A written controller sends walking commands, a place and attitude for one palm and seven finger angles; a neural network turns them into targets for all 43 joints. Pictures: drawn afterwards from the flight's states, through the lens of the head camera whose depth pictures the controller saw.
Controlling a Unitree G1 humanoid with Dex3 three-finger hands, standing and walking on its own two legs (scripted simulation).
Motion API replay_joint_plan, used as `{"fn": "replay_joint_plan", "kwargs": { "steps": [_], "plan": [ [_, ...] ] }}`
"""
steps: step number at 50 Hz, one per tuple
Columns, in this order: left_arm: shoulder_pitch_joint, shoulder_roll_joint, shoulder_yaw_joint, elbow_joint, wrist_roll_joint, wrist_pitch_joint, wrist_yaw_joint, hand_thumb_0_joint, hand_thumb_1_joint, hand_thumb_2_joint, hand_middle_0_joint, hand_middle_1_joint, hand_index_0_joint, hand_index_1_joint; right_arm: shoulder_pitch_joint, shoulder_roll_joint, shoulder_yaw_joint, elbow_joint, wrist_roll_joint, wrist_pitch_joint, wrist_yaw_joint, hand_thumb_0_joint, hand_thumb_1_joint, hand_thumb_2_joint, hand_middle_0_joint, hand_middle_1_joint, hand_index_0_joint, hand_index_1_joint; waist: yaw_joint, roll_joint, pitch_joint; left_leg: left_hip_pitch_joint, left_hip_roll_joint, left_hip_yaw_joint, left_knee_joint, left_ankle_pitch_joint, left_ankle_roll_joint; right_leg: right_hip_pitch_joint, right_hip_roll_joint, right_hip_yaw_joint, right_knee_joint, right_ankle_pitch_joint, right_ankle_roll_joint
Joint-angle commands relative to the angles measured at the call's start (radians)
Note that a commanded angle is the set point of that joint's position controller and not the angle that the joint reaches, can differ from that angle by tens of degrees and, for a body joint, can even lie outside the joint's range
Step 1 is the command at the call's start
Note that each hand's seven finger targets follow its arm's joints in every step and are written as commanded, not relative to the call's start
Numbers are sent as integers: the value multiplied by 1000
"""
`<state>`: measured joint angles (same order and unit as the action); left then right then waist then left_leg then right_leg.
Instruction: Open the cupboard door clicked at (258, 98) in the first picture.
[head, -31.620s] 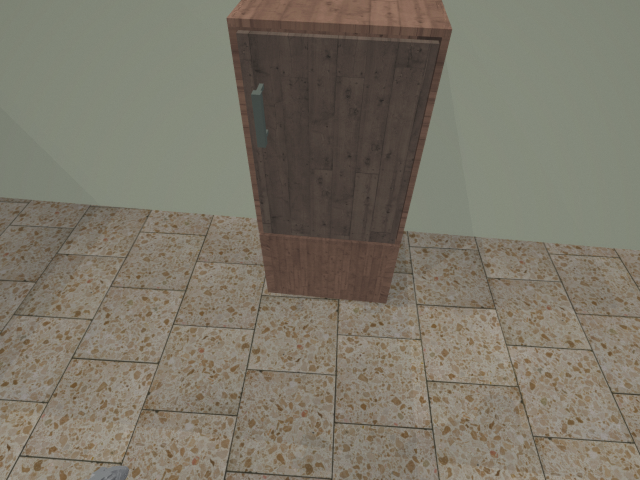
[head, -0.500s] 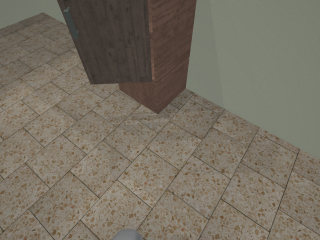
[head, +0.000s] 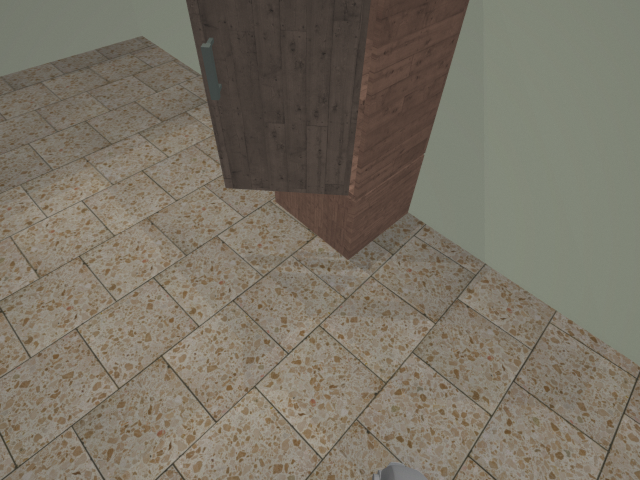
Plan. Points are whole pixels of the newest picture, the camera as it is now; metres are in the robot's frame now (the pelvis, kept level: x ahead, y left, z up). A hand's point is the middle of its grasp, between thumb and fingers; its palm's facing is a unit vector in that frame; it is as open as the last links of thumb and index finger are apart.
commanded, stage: take the last steps up to it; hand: left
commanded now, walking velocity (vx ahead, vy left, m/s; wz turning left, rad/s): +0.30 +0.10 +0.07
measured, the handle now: (213, 69) +1.00 +0.33 +0.01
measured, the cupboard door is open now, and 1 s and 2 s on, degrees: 43 43 43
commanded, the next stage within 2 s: come to a stop and stand still in 1.08 s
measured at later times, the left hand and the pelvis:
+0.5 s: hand out of the picture +0.12 +0.16 -0.16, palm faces +0.16 -0.96 -0.22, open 7.2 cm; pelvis +0.16 -0.02 +0.00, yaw +5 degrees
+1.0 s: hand (172, 329) +0.38 +0.29 -0.17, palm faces +0.09 -0.98 -0.19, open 7.4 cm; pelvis +0.32 +0.10 +0.00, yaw +2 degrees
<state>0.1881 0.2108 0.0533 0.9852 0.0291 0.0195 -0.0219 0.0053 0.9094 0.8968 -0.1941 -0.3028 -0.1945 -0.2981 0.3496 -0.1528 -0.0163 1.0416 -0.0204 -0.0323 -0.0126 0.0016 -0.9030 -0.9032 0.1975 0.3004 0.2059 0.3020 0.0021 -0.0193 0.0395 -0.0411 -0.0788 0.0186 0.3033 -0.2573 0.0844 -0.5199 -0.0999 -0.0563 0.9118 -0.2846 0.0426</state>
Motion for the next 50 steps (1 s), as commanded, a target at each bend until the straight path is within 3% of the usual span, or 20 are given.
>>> {"fn": "replay_joint_plan", "kwargs": {
  "steps": [1, 3, 6, 7, 8, 9, 11, 12, 16, 21, 29, 31, 33, 34, 35, 36, 37, 40, 43, 50],
  "plan": [
    [-143, 37, -3, -120, -5, -39, 4, 0, 900, 900, -200, -300, -200, -300, 105, -149, -31, 0, -4, -21, -10, 0, -900, -900, 200, 300, 200, 300, -41, 112, 76, -7, 293, -212, -107, 245, 146, -48, 11, -21, -140, -7, -13],
    [-142, 31, -4, -124, -6, -44, 5, 0, 900, 900, -200, -300, -200, -300, 117, -151, -31, 15, -6, -23, -11, 0, -900, -900, 200, 300, 200, 300, -36, 94, 76, -34, 295, -209, -83, 280, 143, 27, 28, -29, -195, -13, -24],
    [24, 51, 14, -73, -5, -57, 7, 0, 900, 900, -200, -300, -200, -300, 90, -147, -30, 32, -2, -23, -14, 0, -900, -900, 200, 300, 200, 300, 48, 27, 19, -145, 228, -149, 95, 301, 84, 347, 63, -42, -387, 61, -45],
    [165, 100, 29, -31, -3, -70, 12, 0, 900, 900, -200, -300, -200, -300, 84, -135, -31, 30, 10, -30, -9, 0, -900, -900, 200, 300, 200, 300, 106, -46, -60, -257, 164, -96, 278, 257, 39, 583, -2, 50, -445, 72, -70],
    [312, 192, 54, 11, 3, -78, 25, 0, 900, 900, -200, -300, -200, -300, 109, -99, -29, 6, 21, -38, -2, 0, -900, -900, 200, 300, 200, 300, 145, -265, -177, -481, 41, 3, 556, -41, -21, 831, -275, 401, -545, 44, -171],
    [341, 224, 57, 21, -10, -72, 31, 0, 900, 900, -200, -300, -200, -300, 93, -131, -38, -14, 11, -30, 1, 0, -900, -900, 200, 300, 200, 300, 125, -255, -170, -557, 26, -14, 791, -314, -44, 793, -429, 578, -651, 98, -244],
    [187, 132, 38, -11, -16, -79, 39, 0, 900, 900, -200, -300, -200, -300, 11, -111, -46, 2, 4, -15, 7, 0, -900, -900, 200, 300, 200, 300, 79, -118, 20, -608, 125, -82, 916, -145, -52, 516, -362, 470, -716, -44, -220],
    [141, 82, 21, -15, -16, -81, 39, 0, 900, 900, -200, -300, -200, -300, -5, -79, -43, 7, 0, -4, 13, 0, -900, -900, 200, 300, 200, 300, 46, -86, 82, -579, 149, -80, 902, -65, -63, 400, -308, 338, -729, 11, -182],
    [158, 17, 1, 17, -14, -104, 36, 0, 900, 900, -200, -300, -200, -300, 56, -24, -37, 36, -7, 27, 25, 0, -900, -900, 200, 300, 200, 300, -7, -112, 54, -519, 170, -21, 809, 58, -108, 330, -202, 74, -741, 261, -131],
    [226, 40, 5, 61, -14, -121, 36, 0, 900, 900, -200, -300, -200, -300, -60, -25, -39, -13, -5, 30, 37, 0, -900, -900, 200, 300, 200, 300, 12, -82, 21, -597, 184, 15, 672, 124, -133, 458, -199, 18, -716, 476, -147],
    [284, 85, 3, 120, 0, -108, 41, 0, 900, 900, -200, -300, -200, -300, -292, -54, -32, -97, -1, 9, 59, 0, -900, -900, 200, 300, 200, 300, 52, -148, 98, -529, 155, 68, 376, 80, -107, 488, -240, 26, -686, 437, -154],
    [266, 100, 11, 118, 1, -101, 44, 0, 900, 900, -200, -300, -200, -300, -275, -62, -33, -99, 2, 0, 57, 0, -900, -900, 200, 300, 200, 300, 35, -154, 82, -431, 136, 69, 309, 35, -85, 478, -252, 15, -636, 454, -147],
    [246, 99, 16, 118, -4, -94, 43, 0, 900, 900, -200, -300, -200, -300, -97, -108, -43, -44, -6, -15, 42, 0, -900, -900, 200, 300, 200, 300, -53, -84, -14, -123, 81, 102, 177, 77, -67, 388, -185, -55, -399, 507, -109],
    [279, 64, 9, 114, -8, -90, 37, 0, 900, 900, -200, -300, -200, -300, 39, -194, -62, -9, -13, -21, 30, 0, -900, -900, 200, 300, 200, 300, -96, 88, -130, 114, 176, 21, 176, 101, -44, 257, -110, -91, -177, 289, -81],
    [311, 11, 1, 93, -20, -87, 31, 0, 900, 900, -200, -300, -200, -300, 145, -288, -87, 7, -19, -23, 13, 0, -900, -900, 200, 300, 200, 300, -115, 326, -236, 292, 419, -335, 104, 161, 53, 27, 41, -133, 107, -258, -40],
    [246, 13, -3, 59, -14, -84, 36, 0, 900, 900, -200, -300, -200, -300, 175, -300, -86, 8, -7, -11, -1, 0, -900, -900, 200, 300, 200, 300, -128, 281, -258, 286, 484, -407, 23, 218, 110, -59, 52, -16, 299, -325, -61],
    [198, 10, 1, 39, -13, -85, 38, 0, 900, 900, -200, -300, -200, -300, 100, -273, -76, -11, -7, -8, -2, 0, -900, -900, 200, 300, 200, 300, -96, 160, -168, 151, 488, -334, 2, 144, 134, -89, 9, 13, 376, -279, -80],
    [174, -6, 5, 63, -2, -63, 25, 0, 900, 900, -200, -300, -200, -300, -54, -143, -38, -58, -6, -30, -12, 0, -900, -900, 200, 300, 200, 300, -24, 101, -25, -107, 403, -185, -67, 152, 88, -62, -48, 50, 362, -92, -59],
    [200, -39, 3, 63, -2, -42, 22, 0, 900, 900, -200, -300, -200, -300, -35, -110, -26, -34, -1, -45, -15, 0, -900, -900, 200, 300, 200, 300, 15, 106, -3, -147, 357, -75, -104, 287, 80, -26, -34, 39, 268, -29, -45],
    [53, -19, 4, -15, -4, -31, 15, 0, 900, 900, -200, -300, -200, -300, 8, -114, -28, -15, -8, -45, -11, 0, -900, -900, 200, 300, 200, 300, 15, 61, 23, -109, 351, -20, -127, 340, 106, -2, -19, 19, -41, 70, -44]
  ]
}}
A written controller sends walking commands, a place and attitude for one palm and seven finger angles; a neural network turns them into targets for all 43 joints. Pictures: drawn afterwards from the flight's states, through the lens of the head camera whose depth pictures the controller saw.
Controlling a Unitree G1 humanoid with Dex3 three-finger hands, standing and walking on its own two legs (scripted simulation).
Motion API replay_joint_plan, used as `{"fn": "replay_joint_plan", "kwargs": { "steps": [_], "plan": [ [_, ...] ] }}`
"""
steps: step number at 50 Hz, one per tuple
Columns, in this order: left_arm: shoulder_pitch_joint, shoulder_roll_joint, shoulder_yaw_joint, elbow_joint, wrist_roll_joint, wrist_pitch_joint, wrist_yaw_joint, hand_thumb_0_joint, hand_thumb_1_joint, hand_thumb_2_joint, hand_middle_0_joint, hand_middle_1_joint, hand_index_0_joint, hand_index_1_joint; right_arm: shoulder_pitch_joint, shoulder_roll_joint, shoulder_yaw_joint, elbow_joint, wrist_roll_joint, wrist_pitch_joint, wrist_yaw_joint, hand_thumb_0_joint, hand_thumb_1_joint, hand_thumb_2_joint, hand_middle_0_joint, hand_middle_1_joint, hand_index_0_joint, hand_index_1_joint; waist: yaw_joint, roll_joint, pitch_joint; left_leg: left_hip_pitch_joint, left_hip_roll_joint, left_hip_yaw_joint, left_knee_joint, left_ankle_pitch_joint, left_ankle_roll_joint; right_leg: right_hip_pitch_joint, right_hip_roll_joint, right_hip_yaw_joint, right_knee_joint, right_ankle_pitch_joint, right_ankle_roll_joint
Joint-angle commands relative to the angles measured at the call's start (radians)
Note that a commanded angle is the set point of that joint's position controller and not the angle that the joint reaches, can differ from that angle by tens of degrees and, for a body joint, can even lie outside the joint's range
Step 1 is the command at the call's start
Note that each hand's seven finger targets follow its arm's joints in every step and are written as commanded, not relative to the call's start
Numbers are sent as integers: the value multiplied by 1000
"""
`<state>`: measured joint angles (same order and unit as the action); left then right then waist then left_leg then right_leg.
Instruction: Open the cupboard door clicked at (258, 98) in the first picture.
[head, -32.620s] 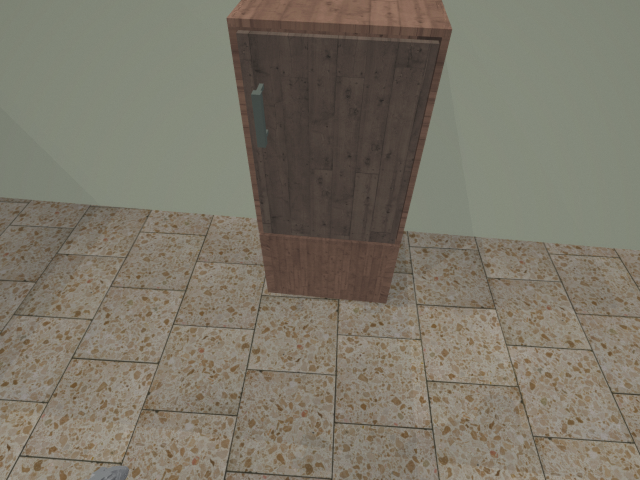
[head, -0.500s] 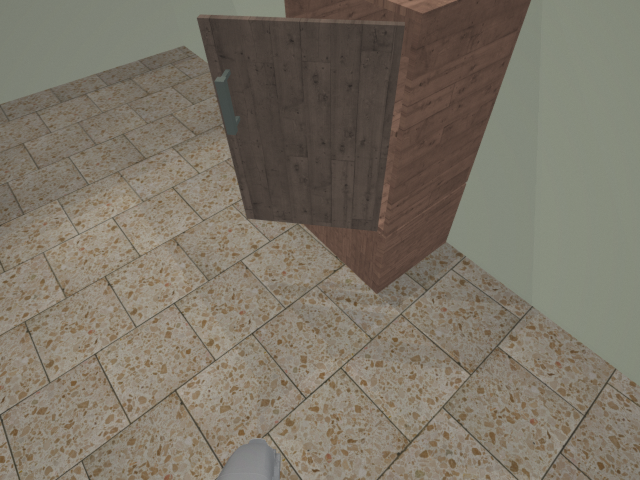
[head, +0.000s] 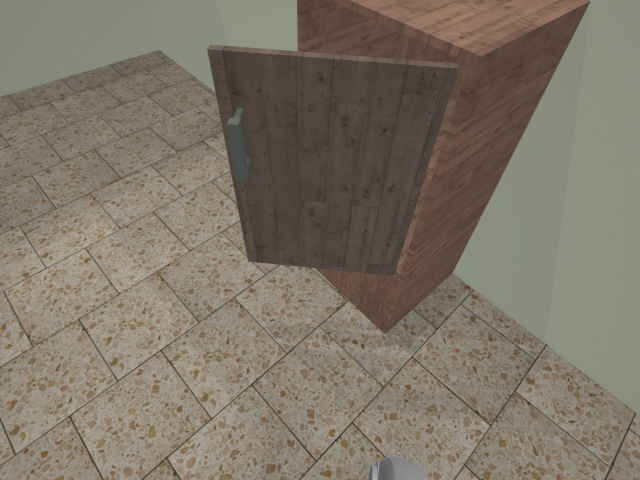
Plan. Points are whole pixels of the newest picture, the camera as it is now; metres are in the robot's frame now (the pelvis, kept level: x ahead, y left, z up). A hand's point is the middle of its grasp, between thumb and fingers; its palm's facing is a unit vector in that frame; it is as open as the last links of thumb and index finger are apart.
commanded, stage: take the last steps up to it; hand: left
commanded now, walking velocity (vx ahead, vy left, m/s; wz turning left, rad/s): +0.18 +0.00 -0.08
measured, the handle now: (241, 145) +0.68 +0.21 +0.01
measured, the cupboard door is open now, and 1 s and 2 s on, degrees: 43 43 43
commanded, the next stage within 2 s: come to a stop and stand still in 0.08 s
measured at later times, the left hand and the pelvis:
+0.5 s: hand (202, 466) +0.17 +0.19 -0.19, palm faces +0.03 -0.98 -0.19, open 7.2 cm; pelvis +0.09 +0.01 -0.01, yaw -1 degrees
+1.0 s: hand out of the picture +0.09 +0.18 -0.18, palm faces -0.02 -0.98 -0.20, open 7.4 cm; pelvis +0.08 +0.01 -0.01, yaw -2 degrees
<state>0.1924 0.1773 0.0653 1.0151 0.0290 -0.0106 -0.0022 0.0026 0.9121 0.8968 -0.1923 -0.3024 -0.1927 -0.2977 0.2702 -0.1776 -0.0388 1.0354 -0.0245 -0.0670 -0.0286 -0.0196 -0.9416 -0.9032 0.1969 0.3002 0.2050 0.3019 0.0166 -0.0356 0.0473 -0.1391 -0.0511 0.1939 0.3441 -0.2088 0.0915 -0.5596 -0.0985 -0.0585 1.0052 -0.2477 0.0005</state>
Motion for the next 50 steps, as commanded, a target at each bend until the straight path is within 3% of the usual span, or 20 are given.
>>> {"fn": "replay_joint_plan", "kwargs": {
  "steps": [1, 6, 8, 9, 10, 11, 12, 16, 21, 22, 24, 29, 32, 34, 37, 42, 43, 45, 47, 50],
  "plan": [
    [28, 14, -10, -55, -4, -1, -5, 0, 900, 900, -200, -300, -200, -300, 97, -91, -6, -3, -5, -9, 5, 0, -900, -900, 200, 300, 200, 300, -5, 83, 13, 10, 319, -187, -155, 322, 97, 49, -12, 9, -174, 31, -4],
    [-31, 28, -19, -79, -5, -8, -1, 0, 900, 900, -200, -300, -200, -300, 148, -101, 0, 40, -10, 4, 1, 0, -900, -900, 200, 300, 200, 300, -21, 77, 17, 36, 315, -177, -55, 407, 70, 178, 38, -33, -359, -16, -25],
    [42, 45, -14, -56, -5, -17, 1, 0, 900, 900, -200, -300, -200, -300, 147, -96, 5, 53, -3, 10, 1, 0, -900, -900, 200, 300, 200, 300, 15, 49, -16, -17, 266, -144, 51, 341, 19, 352, 60, -43, -487, 64, -35],
    [111, 88, -5, -34, -4, -28, 6, 0, 900, 900, -200, -300, -200, -300, 142, -72, 9, 49, 6, 8, 3, 0, -900, -900, 200, 300, 200, 300, 44, -21, -42, -122, 207, -120, 180, 309, -21, 521, 18, 33, -525, 218, -59],
    [221, 153, 7, 0, -5, -39, 17, 0, 900, 900, -200, -300, -200, -300, 138, -53, 12, 30, 14, 4, 4, 0, -900, -900, 200, 300, 200, 300, 72, -142, -120, -298, 110, -54, 343, 92, -78, 710, -172, 262, -526, 534, -140],
    [261, 198, 4, 18, -19, -39, 24, 0, 900, 900, -200, -300, -200, -300, 134, -56, 13, 23, 19, 16, 3, 0, -900, -900, 200, 300, 200, 300, 68, -172, -137, -332, 53, -56, 523, -389, -119, 710, -339, 364, -607, 767, -264],
    [197, 174, -5, 4, -17, -39, 35, 0, 900, 900, -200, -300, -200, -300, 99, -39, 15, 20, 25, 29, -4, 0, -900, -900, 200, 300, 200, 300, 54, -74, -110, -310, 90, -161, 568, -435, -120, 615, -346, 325, -617, 875, -295],
    [23, 140, -10, -37, -13, -19, 50, 0, 900, 900, -200, -300, -200, -300, 116, 7, 13, 55, 33, 79, -5, 0, -900, -900, 200, 300, 200, 300, -21, -95, -90, -200, 100, -167, 456, -302, -136, 449, -210, 127, -606, 906, -201],
    [2, 139, 10, -42, -16, 12, 49, 0, 900, 900, -200, -300, -200, -300, 146, -6, -7, 61, 15, 97, 1, 0, -900, -900, 200, 300, 200, 300, -41, -59, -74, -43, 78, -125, 165, 18, -141, 316, -142, 102, -527, 489, -114],
    [3, 127, 7, -47, -20, 19, 46, 0, 900, 900, -200, -300, -200, -300, 145, -33, -14, 54, 11, 93, 0, 0, -900, -900, 200, 300, 200, 300, -40, 1, -83, -1, 124, -163, 119, 143, -118, 278, -105, 78, -484, 367, -77],
    [33, 62, -4, -63, -23, 37, 43, 0, 900, 900, -200, -300, -200, -300, 76, -124, -28, -1, 3, 84, -7, 0, -900, -900, 200, 300, 200, 300, -8, 235, -54, -147, 342, -384, 7, 358, 14, 300, 37, -22, -378, -75, 9],
    [63, 55, -13, -31, -12, 52, 30, 0, 900, 900, -200, -300, -200, -300, -54, -119, -19, -40, -3, 73, -18, 0, -900, -900, 200, 300, 200, 300, 9, 198, -5, -159, 315, -352, -52, 194, 61, 279, 53, 39, -267, -223, -4],
    [121, 68, -20, -5, -14, 30, 31, 0, 900, 900, -200, -300, -200, -300, -66, -130, -18, -43, 11, 71, -13, 0, -900, -900, 200, 300, 200, 300, 17, 138, -85, -59, 242, -290, 44, 215, 7, 353, 49, 57, -541, -12, 2],
    [102, 113, -22, -1, -10, 12, 36, 0, 900, 900, -200, -300, -200, -300, -47, -88, -15, -41, 23, 71, -6, 0, -900, -900, 200, 300, 200, 300, -17, 0, -83, -50, 158, -222, 99, 123, -62, 349, -35, 171, -635, 171, -28],
    [50, 118, -32, -2, -14, 4, 33, 0, 900, 900, -200, -300, -200, -300, -38, -88, -12, -20, 16, 78, 5, 0, -900, -900, 200, 300, 200, 300, -47, -85, -61, 31, 137, -200, 95, 48, -90, 246, -53, 180, -670, 61, -41],
    [93, 96, -43, 25, -16, 3, 34, 0, 900, 900, -200, -300, -200, -300, -43, -96, 1, 11, 16, 68, 6, 0, -900, -900, 200, 300, 200, 300, -29, -6, 0, 1, 157, -224, 25, 49, -81, 272, -19, 147, -687, 5, -20],
    [184, 88, -51, 36, 6, -20, 74, 0, 900, 900, -200, -300, -200, -300, -75, -138, -3, -66, 20, 52, 13, 0, -900, -900, 200, 300, 200, 300, -12, 45, 28, -56, 171, -194, 197, 149, -94, 277, -32, 171, -658, 204, -9],
    [155, 127, -47, -1, -2, -37, 66, 0, 900, 900, -200, -300, -200, -300, -19, -79, 8, -70, 7, 39, 14, 0, -900, -900, 200, 300, 200, 300, -44, 113, -49, -56, 145, -212, 134, 142, -79, 339, -59, 156, -568, 345, -46],
    [166, 103, -52, -6, -12, -33, 62, 0, 900, 900, -200, -300, -200, -300, -3, -96, 10, -74, 11, 40, 8, 0, -900, -900, 200, 300, 200, 300, -31, 48, -101, -52, 160, -234, 137, 173, -62, 362, -20, 120, -567, 198, -45],
    [149, 95, -51, -22, -9, -19, 54, 0, 900, 900, -200, -300, -200, -300, -3, -94, 9, -83, 10, 48, 10, 0, -900, -900, 200, 300, 200, 300, -29, -10, -19, -110, 152, -236, 105, 50, -57, 310, -4, 109, -590, 9, -41]
  ]
}}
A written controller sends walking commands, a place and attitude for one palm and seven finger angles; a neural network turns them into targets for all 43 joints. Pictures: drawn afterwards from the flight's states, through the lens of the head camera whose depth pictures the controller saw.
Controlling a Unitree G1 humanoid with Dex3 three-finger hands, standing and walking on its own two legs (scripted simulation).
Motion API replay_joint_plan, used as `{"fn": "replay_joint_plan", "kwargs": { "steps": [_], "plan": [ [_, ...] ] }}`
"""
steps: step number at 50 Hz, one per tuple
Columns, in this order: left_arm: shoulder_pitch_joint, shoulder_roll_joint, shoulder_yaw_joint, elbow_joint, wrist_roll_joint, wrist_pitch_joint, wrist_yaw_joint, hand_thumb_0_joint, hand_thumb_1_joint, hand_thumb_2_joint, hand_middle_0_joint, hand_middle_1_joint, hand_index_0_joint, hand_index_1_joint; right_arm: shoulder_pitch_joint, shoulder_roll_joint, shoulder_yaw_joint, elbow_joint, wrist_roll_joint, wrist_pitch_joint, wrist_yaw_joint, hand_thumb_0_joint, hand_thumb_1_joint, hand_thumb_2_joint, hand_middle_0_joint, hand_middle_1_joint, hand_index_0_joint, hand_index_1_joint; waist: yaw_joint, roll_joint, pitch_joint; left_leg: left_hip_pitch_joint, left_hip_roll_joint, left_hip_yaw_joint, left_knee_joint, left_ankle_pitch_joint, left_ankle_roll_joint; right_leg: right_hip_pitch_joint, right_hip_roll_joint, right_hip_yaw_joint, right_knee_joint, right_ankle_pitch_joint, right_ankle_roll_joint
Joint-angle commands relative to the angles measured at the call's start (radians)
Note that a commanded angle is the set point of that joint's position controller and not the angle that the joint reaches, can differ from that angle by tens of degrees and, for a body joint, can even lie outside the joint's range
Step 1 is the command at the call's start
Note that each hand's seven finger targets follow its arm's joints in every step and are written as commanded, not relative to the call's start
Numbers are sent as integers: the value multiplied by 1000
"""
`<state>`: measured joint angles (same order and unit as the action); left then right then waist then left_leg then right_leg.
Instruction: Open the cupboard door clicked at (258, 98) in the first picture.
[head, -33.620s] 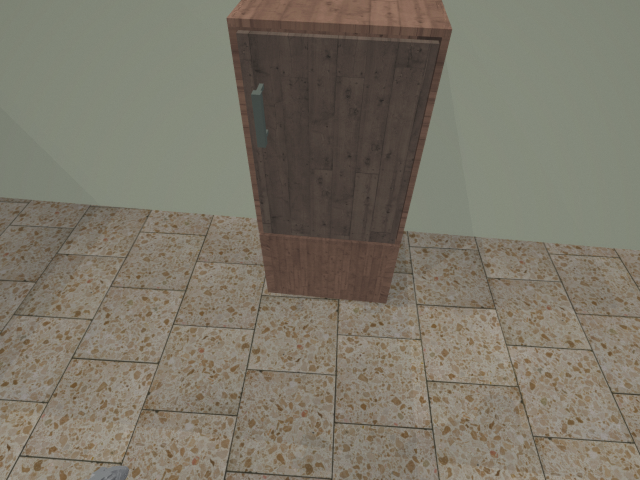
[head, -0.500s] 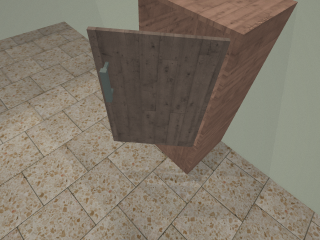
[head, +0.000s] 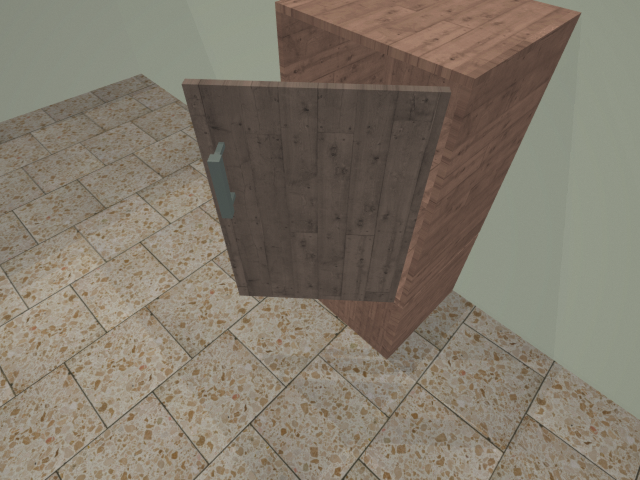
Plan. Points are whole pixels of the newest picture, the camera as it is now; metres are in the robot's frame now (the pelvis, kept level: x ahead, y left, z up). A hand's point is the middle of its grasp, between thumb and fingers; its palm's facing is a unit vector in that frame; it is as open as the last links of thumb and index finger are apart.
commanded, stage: come to a stop and stand still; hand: left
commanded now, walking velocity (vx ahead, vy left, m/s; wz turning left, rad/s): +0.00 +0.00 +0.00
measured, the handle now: (224, 181) +0.59 +0.21 +0.02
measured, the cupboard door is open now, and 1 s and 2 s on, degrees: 43 43 43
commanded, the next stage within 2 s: look again from close up in 0.20 s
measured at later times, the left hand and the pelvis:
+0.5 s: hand out of the picture +0.00 +0.18 -0.18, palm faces +0.02 -0.98 -0.18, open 7.4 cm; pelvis -0.01 +0.01 +0.00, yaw +0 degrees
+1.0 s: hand out of the picture -0.03 +0.17 -0.18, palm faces +0.03 -0.99 -0.15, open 7.4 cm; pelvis -0.01 +0.01 +0.00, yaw +0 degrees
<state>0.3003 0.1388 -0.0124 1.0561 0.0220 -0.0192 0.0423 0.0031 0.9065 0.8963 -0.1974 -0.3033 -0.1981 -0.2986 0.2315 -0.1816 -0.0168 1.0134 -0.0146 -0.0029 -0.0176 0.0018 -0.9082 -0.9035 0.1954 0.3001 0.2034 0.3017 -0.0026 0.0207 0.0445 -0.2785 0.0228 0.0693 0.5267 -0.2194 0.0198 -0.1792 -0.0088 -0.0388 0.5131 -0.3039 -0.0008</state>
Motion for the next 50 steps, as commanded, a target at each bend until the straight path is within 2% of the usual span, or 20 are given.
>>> {"fn": "replay_joint_plan", "kwargs": {
  "steps": [1, 3, 6, 11, 15, 19, 23, 32, 36, 38, 45, 46, 48, 50],
  "plan": [
    [38, 129, 27, -66, -2, -7, 8, 0, 900, 900, -200, -300, -200, -300, 35, -89, -14, -62, -2, -14, 0, 0, -900, -900, 200, 300, 200, 300, -10, -62, 20, 12, 71, -114, -96, 5, 14, -101, -92, 97, -108, 3, -43],
    [39, 133, 28, -73, -3, -2, 5, 0, 900, 900, -200, -300, -200, -300, 40, -88, -13, -59, -4, -11, 3, 0, -900, -900, 200, 300, 200, 300, -7, -36, 60, -23, 66, -124, -127, -77, 13, -128, -85, 100, -115, -71, -45],
    [54, 134, 29, -74, -4, 0, 1, 0, 900, 900, -200, -300, -200, -300, 54, -86, -10, -51, -5, -14, 3, 0, -900, -900, 200, 300, 200, 300, -1, 1, 40, -33, 68, -133, -145, -93, 16, -104, -80, 94, -108, -52, -44],
    [56, 132, 28, -75, -6, -1, -1, 0, 900, 900, -200, -300, -200, -300, 79, -85, -7, -29, -3, -19, 2, 0, -900, -900, 200, 300, 200, 300, 0, -39, 15, -27, 72, -133, -149, -75, 18, -81, -82, 88, -108, -24, -40],
    [63, 127, 27, -69, -6, -1, -2, 0, 900, 900, -200, -300, -200, -300, 87, -84, -5, -10, -1, -23, 1, 0, -900, -900, 200, 300, 200, 300, 5, -13, 7, -21, 79, -135, -158, -57, 19, -66, -80, 78, -107, 15, -34],
    [67, 127, 24, -57, -6, -3, -3, 0, 900, 900, -200, -300, -200, -300, 90, -76, -4, 6, 1, -22, 2, 0, -900, -900, 200, 300, 200, 300, 3, -43, 21, -6, 75, -127, -160, -48, 16, -81, -85, 86, -129, 9, -33],
    [75, 120, 23, -43, -6, -3, -3, 0, 900, 900, -200, -300, -200, -300, 92, -79, -4, 22, 2, -23, 1, 0, -900, -900, 200, 300, 200, 300, 0, -12, 20, 1, 76, -130, -173, -64, 13, -84, -86, 84, -134, 8, -29],
    [103, 102, 18, -6, -4, -5, -3, 0, 900, 900, -200, -300, -200, -300, 80, -75, -3, 46, 5, -25, -2, 0, -900, -900, 200, 300, 200, 300, 2, -4, 19, 31, 83, -125, -184, -41, 14, -81, -88, 85, -147, 52, -23],
    [112, 98, 17, 5, -3, -7, -3, 0, 900, 900, -200, -300, -200, -300, 77, -72, -2, 52, 7, -26, -3, 0, -900, -900, 200, 300, 200, 300, 3, -22, 20, 34, 83, -120, -185, -24, 14, -74, -91, 84, -154, 63, -21],
    [113, 94, 15, 10, -3, -6, -4, 0, 900, 900, -200, -300, -200, -300, 75, -72, -2, 56, 6, -22, -3, 0, -900, -900, 200, 300, 200, 300, 1, -26, 43, 27, 81, -122, -193, -53, 12, -88, -89, 85, -163, 38, -22],
    [123, 89, 16, 17, -2, -6, -3, 0, 900, 900, -200, -300, -200, -300, 78, -69, -2, 64, 6, -23, -4, 0, -900, -900, 200, 300, 200, 300, 3, -24, 29, 38, 81, -121, -195, -38, 12, -76, -91, 82, -167, 51, -20],
    [123, 90, 16, 18, -3, -6, -3, 0, 900, 900, -200, -300, -200, -300, 80, -70, 0, 66, 6, -23, -3, 0, -900, -900, 200, 300, 200, 300, 4, -18, 29, 35, 82, -122, -201, -47, 12, -75, -91, 81, -166, 47, -20],
    [137, 86, 19, 25, 2, -3, -7, 0, 900, 900, -200, -300, -200, -300, 95, -75, -3, 74, 1, -17, -1, 0, -900, -900, 200, 300, 200, 300, 4, -16, 22, 24, 80, -130, -211, -195, 15, -77, -80, 74, -154, -82, -26],
    [148, 89, 27, 22, 8, 2, -12, 0, 900, 900, -200, -300, -200, -300, 94, -85, -11, 71, -3, -9, 3, 0, -900, -900, 200, 300, 200, 300, 11, -8, 64, -25, 85, -146, -226, -341, 28, -105, -70, 67, -143, -212, -33]
  ]
}}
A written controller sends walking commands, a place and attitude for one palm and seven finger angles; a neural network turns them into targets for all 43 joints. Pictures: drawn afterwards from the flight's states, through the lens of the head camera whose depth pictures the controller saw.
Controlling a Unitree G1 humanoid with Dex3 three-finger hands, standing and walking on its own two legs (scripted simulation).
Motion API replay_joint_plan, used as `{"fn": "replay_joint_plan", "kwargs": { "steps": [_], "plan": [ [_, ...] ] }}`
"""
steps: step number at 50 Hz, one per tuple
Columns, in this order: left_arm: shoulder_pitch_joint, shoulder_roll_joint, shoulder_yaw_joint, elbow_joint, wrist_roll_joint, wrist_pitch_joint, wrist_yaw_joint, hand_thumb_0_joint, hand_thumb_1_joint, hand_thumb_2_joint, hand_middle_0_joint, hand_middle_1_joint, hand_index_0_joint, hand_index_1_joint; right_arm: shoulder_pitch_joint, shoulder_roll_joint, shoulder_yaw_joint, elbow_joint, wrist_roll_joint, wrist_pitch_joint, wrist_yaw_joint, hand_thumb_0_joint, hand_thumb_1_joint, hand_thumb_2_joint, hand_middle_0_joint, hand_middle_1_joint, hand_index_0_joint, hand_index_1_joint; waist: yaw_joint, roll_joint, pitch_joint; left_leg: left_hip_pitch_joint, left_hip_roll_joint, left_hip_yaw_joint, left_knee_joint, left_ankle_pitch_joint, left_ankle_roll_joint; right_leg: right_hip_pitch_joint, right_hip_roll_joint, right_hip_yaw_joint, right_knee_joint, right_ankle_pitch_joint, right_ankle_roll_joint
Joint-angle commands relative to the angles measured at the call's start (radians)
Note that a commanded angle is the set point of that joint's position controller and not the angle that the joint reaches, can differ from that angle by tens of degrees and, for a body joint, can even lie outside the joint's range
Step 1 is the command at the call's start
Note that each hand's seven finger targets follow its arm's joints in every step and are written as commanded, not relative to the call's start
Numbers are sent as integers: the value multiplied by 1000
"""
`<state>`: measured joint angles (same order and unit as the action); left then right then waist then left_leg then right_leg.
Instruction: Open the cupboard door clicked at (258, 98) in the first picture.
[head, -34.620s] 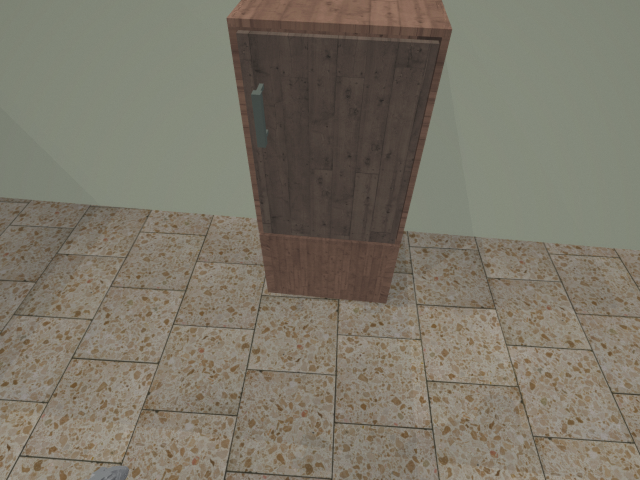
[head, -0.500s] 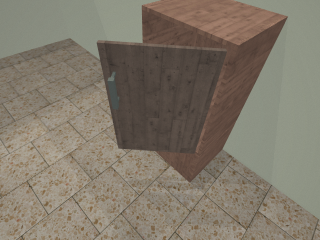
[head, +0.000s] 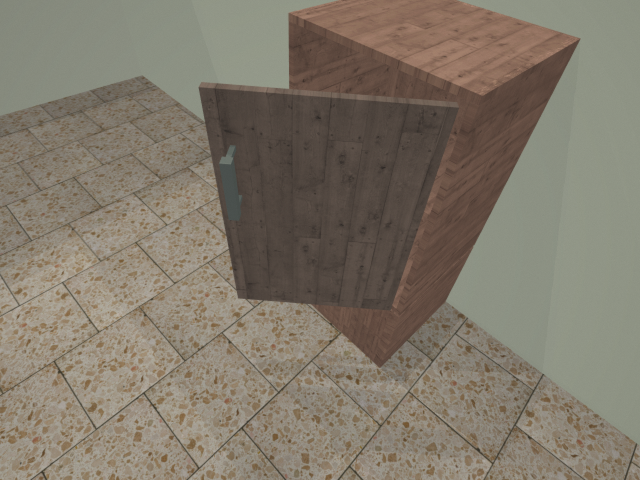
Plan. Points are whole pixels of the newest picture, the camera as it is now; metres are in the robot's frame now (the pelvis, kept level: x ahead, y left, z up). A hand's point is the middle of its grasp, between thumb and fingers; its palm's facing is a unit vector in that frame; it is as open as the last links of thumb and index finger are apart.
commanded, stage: shuffle to correct the standing spot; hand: left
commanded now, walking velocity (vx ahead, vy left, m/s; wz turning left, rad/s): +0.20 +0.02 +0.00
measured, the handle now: (233, 183) +0.60 +0.20 +0.01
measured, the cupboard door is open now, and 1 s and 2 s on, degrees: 43 43 43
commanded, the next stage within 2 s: come to a stop and stand still in 0.18 s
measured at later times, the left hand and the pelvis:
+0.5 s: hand out of the picture +0.08 +0.18 -0.18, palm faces +0.00 -0.98 -0.18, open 7.3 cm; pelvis +0.07 +0.01 +0.00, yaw -1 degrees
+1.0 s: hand out of the picture +0.11 +0.18 -0.17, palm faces +0.04 -0.98 -0.20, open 7.2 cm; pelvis +0.06 +0.00 +0.00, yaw -1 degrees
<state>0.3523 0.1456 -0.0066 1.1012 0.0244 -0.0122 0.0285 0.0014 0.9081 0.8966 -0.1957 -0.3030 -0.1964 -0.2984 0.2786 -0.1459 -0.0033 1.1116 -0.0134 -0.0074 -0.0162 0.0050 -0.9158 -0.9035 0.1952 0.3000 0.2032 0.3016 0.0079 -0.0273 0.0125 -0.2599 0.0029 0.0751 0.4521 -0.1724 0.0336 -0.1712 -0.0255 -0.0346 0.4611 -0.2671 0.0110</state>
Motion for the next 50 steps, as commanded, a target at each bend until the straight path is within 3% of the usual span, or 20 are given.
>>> {"fn": "replay_joint_plan", "kwargs": {
  "steps": [1, 7, 10, 12, 13, 14, 15, 16, 18, 20, 25, 27, 31, 34, 37, 39, 41, 44, 47, 50],
  "plan": [
    [103, 84, 25, -27, 7, -3, 0, 0, 900, 900, -200, -300, -200, -300, 46, -120, -27, -32, -6, -2, 3, 0, -900, -900, 200, 300, 200, 300, 5, 36, 112, -74, 102, -155, -149, -426, 17, -118, -52, 68, -91, -290, -49],
    [140, 106, 45, -27, -2, -14, -6, 0, 900, 900, -200, -300, -200, -300, 47, -69, -22, -61, -7, -15, 9, 0, -900, -900, 200, 300, 200, 300, 13, -92, 136, -148, 21, -44, 68, -255, 8, -78, -134, 201, -161, -317, -113],
    [149, 122, 56, -32, -4, -19, -3, 0, 900, 900, -200, -300, -200, -300, 53, -57, -20, -69, -6, -29, 11, 0, -900, -900, 200, 300, 200, 300, 8, -96, 115, -139, 12, -7, 125, -209, 5, -62, -173, 220, -148, -266, -138],
    [129, 109, 57, -36, -1, -20, -5, 0, 900, 900, -200, -300, -200, -300, 86, -57, -20, -64, -6, -37, 11, 0, -900, -900, 200, 300, 200, 300, -10, -70, 123, -72, 20, -11, 83, -179, 11, -102, -143, 164, -89, -186, -129],
    [110, 94, 53, -39, 1, -18, -7, 0, 900, 900, -200, -300, -200, -300, 126, -70, -21, -48, -5, -41, 9, 0, -900, -900, 200, 300, 200, 300, -29, -1, 134, -7, 45, -54, 22, -168, 21, -159, -102, 108, -22, -182, -112],
    [96, 68, 50, -50, 4, -19, -10, 0, 900, 900, -200, -300, -200, -300, 189, -101, -29, -23, -6, -47, 4, 0, -900, -900, 200, 300, 200, 300, -49, 126, 125, 103, 125, -172, -50, -129, 62, -250, -32, 23, 122, -140, -85],
    [54, 35, 40, -68, 7, -23, -10, 0, 900, 900, -200, -300, -200, -300, 289, -147, -38, 5, -12, -51, -6, 0, -900, -900, 200, 300, 200, 300, -82, 279, 106, 215, 260, -363, -157, -26, 134, -373, 33, -79, 343, -175, -49],
    [-5, 35, 33, -92, 8, -28, -5, 0, 900, 900, -200, -300, -200, -300, 343, -140, -32, 22, -15, -53, -19, 0, -900, -900, 200, 300, 200, 300, -100, 284, 120, 284, 331, -445, -190, 248, 198, -489, 23, -41, 513, -299, -45],
    [-4, 28, 33, -75, -1, -27, 2, 0, 900, 900, -200, -300, -200, -300, 258, -79, -4, 7, -8, -59, -31, 0, -900, -900, 200, 300, 200, 300, -44, 134, 101, 186, 330, -319, -123, 655, 219, -399, -53, 29, 527, -258, -40],
    [16, -13, 23, -56, -12, -16, 2, 0, 900, 900, -200, -300, -200, -300, 166, -84, 1, -20, -7, -59, -37, 0, -900, -900, 200, 300, 200, 300, -12, 105, 58, 138, 275, -186, -86, 846, 180, -246, -60, 18, 347, -199, -20],
    [56, 43, 41, -54, -8, 1, 6, 0, 900, 900, -200, -300, -200, -300, 88, -100, -25, -40, 9, -39, -42, 0, -900, -900, 200, 300, 200, 300, 26, 75, -26, 111, 196, -110, -3, 597, 70, -34, -40, -14, 16, 206, -5],
    [38, 93, 52, -62, -5, -1, 8, 0, 900, 900, -200, -300, -200, -300, 99, -71, -32, -49, 8, -27, -39, 0, -900, -900, 200, 300, 200, 300, 14, 18, -21, -3, 123, -73, 25, 307, 18, 39, -118, 88, 75, 551, -44],
    [4, 127, 57, -93, -6, 4, 13, 0, 900, 900, -200, -300, -200, -300, 120, -31, -40, -45, 9, 2, -29, 0, -900, -900, 200, 300, 200, 300, -3, -120, -72, -14, 48, -21, 134, 23, -20, 37, -226, 155, 70, 720, -128],
    [-45, 144, 61, -117, -4, 8, 19, 0, 900, 900, -200, -300, -200, -300, 109, -13, -41, -52, 7, 13, -23, 0, -900, -900, 200, 300, 200, 300, -6, -170, -82, -21, 19, -16, 179, -211, -35, 23, -270, 189, 5, 647, -181],
    [-114, 152, 67, -145, -3, 17, 18, 0, 900, 900, -200, -300, -200, -300, 103, -20, -40, -50, 5, 20, -18, 0, -900, -900, 200, 300, 200, 300, -22, -142, -40, 39, 34, -23, 66, -148, -35, -83, -247, 181, -24, 368, -162],
    [-145, 123, 60, -163, -6, 28, 13, 0, 900, 900, -200, -300, -200, -300, 96, -44, -38, -50, -3, 12, -14, 0, -900, -900, 200, 300, 200, 300, -20, 50, 24, 76, 92, -97, -46, -31, -5, -190, -131, 110, 0, 97, -90],
    [-138, 87, 52, -159, -4, 33, 10, 0, 900, 900, -200, -300, -200, -300, 22, -74, -33, -71, -8, 1, -11, 0, -900, -900, 200, 300, 200, 300, 10, 199, 73, -80, 176, -189, -181, -59, 47, -87, -45, 19, 65, -2, -31],
    [-77, 74, 44, -122, 3, 24, 2, 0, 900, 900, -200, -300, -200, -300, -10, -84, -29, -89, -9, -5, -9, 0, -900, -900, 200, 300, 200, 300, 33, 107, 52, -112, 146, -162, -189, -191, 36, 6, -51, 27, 20, 37, -30],
    [-58, 79, 39, -100, 3, 13, -4, 0, 900, 900, -200, -300, -200, -300, 22, -91, -27, -77, -12, -5, -5, 0, -900, -900, 200, 300, 200, 300, 17, 66, 62, -85, 116, -150, -203, -347, 20, -18, -55, 48, -46, -48, -36],
    [-46, 74, 33, -87, 3, 6, -5, 0, 900, 900, -200, -300, -200, -300, 51, -85, -21, -65, -10, -4, -4, 0, -900, -900, 200, 300, 200, 300, 8, 8, 105, -67, 109, -139, -197, -325, 21, -57, -64, 62, -87, -66, -38]
  ]
}}
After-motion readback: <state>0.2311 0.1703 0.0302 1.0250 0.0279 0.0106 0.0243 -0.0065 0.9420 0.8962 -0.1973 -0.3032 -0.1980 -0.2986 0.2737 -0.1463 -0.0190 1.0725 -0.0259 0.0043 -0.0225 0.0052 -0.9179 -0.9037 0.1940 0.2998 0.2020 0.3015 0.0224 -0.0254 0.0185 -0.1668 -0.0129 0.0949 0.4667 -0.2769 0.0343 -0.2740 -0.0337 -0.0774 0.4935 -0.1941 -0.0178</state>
